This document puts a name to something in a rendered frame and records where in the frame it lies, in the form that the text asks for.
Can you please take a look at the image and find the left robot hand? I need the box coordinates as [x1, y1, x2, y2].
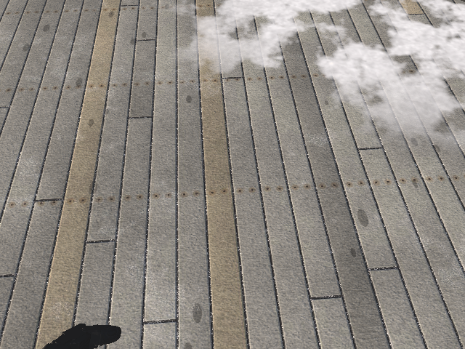
[42, 323, 121, 349]

